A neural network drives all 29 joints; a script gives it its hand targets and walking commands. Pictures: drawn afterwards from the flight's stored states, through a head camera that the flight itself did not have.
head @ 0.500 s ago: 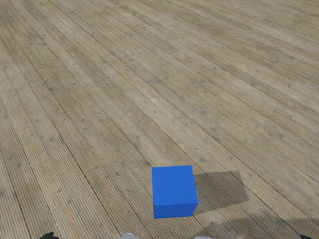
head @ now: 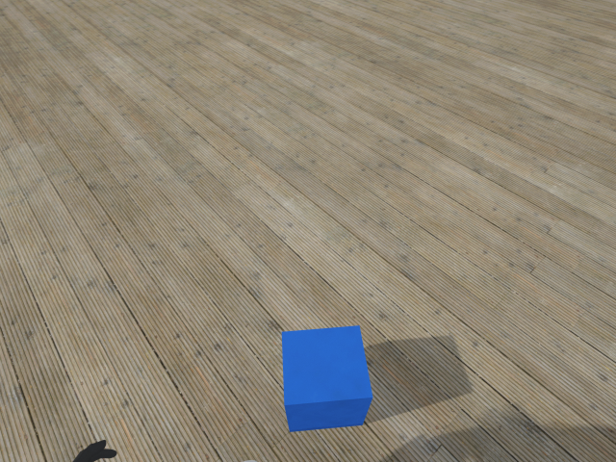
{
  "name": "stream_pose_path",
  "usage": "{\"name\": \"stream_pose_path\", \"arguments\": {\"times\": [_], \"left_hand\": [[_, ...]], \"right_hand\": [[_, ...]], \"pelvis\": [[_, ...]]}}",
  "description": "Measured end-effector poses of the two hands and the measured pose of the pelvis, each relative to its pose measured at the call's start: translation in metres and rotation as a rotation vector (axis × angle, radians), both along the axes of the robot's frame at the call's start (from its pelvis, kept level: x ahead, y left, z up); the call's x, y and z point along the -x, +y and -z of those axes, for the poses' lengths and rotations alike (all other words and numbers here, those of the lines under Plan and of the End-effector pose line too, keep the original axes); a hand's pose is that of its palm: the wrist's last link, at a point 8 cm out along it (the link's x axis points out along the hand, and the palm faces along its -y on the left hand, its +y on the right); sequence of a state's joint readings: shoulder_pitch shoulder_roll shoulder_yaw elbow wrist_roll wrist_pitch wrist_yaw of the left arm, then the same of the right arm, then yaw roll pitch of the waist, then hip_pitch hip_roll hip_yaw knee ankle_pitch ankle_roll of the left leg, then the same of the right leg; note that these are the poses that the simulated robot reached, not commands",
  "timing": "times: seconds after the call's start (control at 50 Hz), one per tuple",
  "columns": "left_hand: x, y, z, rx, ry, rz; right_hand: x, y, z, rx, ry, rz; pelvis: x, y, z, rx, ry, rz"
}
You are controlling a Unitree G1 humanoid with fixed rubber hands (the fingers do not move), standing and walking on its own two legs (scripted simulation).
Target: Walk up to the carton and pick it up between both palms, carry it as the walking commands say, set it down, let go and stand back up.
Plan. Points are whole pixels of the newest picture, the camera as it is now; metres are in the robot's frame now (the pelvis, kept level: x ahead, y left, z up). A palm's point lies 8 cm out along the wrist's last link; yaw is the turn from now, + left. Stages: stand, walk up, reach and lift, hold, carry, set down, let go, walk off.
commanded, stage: walk up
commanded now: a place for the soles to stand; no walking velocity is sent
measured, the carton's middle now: (323, 380) +0.44 -0.02 -0.61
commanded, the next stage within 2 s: none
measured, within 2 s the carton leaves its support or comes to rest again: neither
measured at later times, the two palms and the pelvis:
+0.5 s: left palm out of the picture +0.13 +0.30 -0.07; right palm out of the picture +0.08 -0.37 -0.06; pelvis +0.02 -0.02 +0.01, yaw +0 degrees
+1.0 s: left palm out of the picture +0.16 +0.28 -0.06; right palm out of the picture +0.14 -0.37 -0.07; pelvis +0.05 -0.04 +0.01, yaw +2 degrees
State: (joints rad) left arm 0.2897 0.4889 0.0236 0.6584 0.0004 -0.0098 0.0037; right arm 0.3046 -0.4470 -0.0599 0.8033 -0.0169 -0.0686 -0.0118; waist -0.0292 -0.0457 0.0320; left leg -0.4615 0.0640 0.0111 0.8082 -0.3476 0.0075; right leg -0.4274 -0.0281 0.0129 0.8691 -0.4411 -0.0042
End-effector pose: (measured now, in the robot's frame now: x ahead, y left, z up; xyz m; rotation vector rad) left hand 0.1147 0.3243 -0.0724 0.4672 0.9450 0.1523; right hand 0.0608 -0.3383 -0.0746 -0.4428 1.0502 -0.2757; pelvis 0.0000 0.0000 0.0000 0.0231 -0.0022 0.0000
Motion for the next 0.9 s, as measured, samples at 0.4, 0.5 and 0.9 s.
{"name": "stream_pose_path", "arguments": {"times": [0.4, 0.5, 0.9], "left_hand": [[-0.015, -0.017, 0.004, 0.022, 0.015, 0.01], [-0.019, -0.028, 0.001, 0.031, 0.022, 0.01], [-0.04, -0.04, -0.003, 0.05, -0.008, -0.007]], "right_hand": [[-0.012, -0.017, -0.005, 0.016, -0.01, 0.012], [-0.019, -0.029, -0.011, 0.027, 0.011, 0.012], [-0.056, -0.031, -0.018, 0.024, 0.021, -0.045]], "pelvis": [[-0.011, -0.014, -0.001, 0.007, 0.015, 0.009], [-0.019, -0.024, -0.006, -0.007, 0.011, 0.006], [-0.045, -0.036, -0.012, 0.034, -0.012, -0.018]]}}
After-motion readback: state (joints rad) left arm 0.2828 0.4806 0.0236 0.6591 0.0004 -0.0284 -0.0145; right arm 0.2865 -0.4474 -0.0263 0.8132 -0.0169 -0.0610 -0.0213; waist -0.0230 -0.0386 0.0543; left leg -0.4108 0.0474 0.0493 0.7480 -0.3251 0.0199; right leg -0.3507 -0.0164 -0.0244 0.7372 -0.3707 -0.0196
